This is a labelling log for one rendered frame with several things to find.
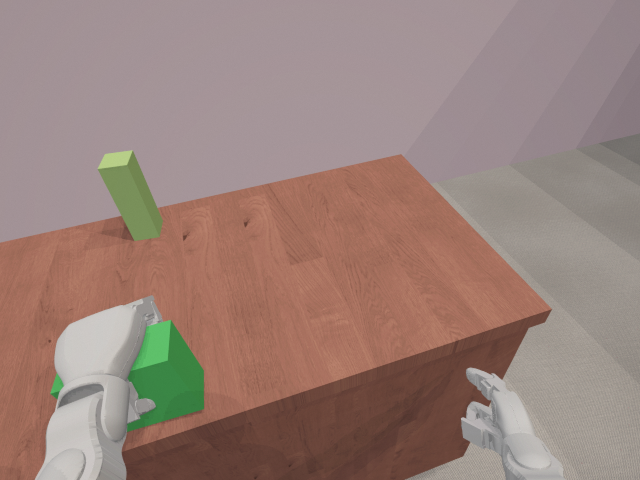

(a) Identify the left robot forearm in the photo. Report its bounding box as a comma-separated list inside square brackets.
[35, 374, 130, 480]

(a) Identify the table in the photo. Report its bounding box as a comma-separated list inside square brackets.
[0, 154, 552, 480]

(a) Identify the right robot forearm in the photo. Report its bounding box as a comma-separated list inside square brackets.
[501, 433, 566, 480]

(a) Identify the robot left hand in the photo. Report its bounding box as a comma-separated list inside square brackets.
[54, 295, 163, 424]

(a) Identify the sponge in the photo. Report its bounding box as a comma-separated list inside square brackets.
[50, 320, 204, 432]

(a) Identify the robot right hand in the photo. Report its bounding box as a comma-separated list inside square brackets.
[461, 368, 536, 458]

